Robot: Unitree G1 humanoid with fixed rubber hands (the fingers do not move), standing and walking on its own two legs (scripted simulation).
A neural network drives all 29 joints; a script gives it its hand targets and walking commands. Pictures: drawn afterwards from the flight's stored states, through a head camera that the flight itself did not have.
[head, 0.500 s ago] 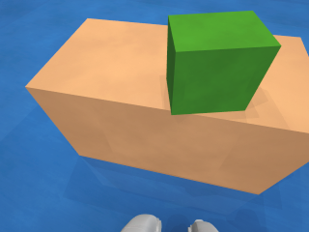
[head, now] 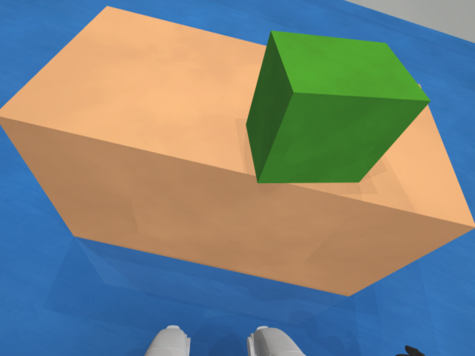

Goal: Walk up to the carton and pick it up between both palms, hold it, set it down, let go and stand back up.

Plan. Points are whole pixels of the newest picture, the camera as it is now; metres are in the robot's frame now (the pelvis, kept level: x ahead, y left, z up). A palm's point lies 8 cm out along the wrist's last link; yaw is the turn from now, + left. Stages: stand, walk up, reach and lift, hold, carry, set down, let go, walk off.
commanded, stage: walk up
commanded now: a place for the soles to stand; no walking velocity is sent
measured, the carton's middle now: (319, 115) +0.60 -0.15 +0.05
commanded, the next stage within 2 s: none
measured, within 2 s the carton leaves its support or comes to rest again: neither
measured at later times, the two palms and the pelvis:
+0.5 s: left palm out of the picture +0.03 +0.24 -0.11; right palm out of the picture +0.05 -0.40 -0.14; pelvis -0.02 -0.09 -0.02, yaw -5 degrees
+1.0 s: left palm out of the picture +0.07 +0.20 -0.12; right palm out of the picture +0.02 -0.43 -0.12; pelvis -0.01 -0.10 -0.01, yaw -8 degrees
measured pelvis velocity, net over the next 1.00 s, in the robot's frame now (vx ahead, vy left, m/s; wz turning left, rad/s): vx -0.01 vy -0.10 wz -0.14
